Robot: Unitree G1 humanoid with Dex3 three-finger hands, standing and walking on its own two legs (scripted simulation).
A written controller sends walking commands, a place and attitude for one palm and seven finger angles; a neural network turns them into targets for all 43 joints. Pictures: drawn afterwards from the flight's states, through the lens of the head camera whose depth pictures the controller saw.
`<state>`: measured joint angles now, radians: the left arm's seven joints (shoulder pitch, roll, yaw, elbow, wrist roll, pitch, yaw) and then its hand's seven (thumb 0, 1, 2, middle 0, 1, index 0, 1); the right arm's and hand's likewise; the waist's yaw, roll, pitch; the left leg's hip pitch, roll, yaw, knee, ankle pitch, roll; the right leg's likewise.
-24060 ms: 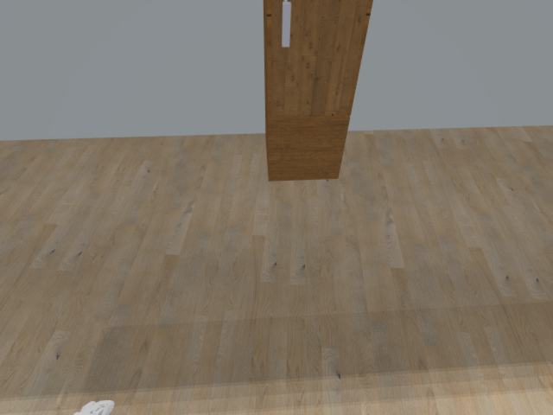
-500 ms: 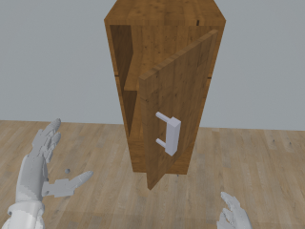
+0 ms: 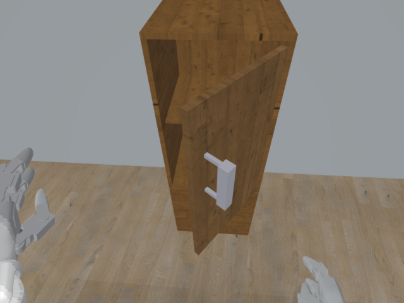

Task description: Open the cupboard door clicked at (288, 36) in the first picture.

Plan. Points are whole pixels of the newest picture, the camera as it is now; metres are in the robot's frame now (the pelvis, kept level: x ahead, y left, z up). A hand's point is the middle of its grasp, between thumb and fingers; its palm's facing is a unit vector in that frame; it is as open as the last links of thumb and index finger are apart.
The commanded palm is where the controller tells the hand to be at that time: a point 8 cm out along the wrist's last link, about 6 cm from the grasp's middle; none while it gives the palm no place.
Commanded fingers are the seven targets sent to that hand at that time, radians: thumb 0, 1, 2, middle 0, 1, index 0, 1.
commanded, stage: draw the hand back to the body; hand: left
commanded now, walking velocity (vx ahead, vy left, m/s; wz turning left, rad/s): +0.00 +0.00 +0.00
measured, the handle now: (217, 181) +0.37 +0.02 +0.04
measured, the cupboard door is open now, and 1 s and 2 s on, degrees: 52 52 52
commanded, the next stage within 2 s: step back with the hand held close in 0.18 s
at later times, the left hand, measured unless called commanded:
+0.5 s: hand (65, 213) +0.20 +0.24 +0.15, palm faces +0.38 -0.79 -0.49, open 7.4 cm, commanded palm +0.14 +0.28 +0.17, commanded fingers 0.00 0.90 0.90 -0.20 -0.30 -0.20 -0.30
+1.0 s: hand out of the picture +0.10 +0.29 +0.14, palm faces +0.42 -0.75 -0.51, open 7.4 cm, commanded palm +0.04 +0.32 +0.17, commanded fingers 0.00 0.90 0.90 -0.20 -0.30 -0.20 -0.30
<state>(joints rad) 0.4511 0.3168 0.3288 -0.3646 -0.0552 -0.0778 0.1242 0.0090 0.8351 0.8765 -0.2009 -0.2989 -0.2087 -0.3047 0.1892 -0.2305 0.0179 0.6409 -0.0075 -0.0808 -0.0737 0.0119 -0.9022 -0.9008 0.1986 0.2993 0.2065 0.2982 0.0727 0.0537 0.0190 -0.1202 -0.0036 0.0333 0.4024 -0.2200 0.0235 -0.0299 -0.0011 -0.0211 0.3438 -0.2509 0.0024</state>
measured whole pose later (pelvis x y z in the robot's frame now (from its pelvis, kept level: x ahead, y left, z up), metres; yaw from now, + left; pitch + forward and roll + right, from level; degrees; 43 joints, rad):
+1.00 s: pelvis -0.10 +0.02 -0.02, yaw +1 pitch -2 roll -2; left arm 0.53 0.41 0.43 -0.49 -0.01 -0.20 0.14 0.01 0.89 0.90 -0.21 -0.30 -0.22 -0.31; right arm 0.20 -0.21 0.00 0.53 0.01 -0.05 -0.08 0.01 -0.90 -0.90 0.20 0.30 0.21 0.30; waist 0.01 0.02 0.07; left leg -0.41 0.00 0.05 0.59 -0.17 0.07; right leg -0.31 0.02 0.02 0.58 -0.24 0.03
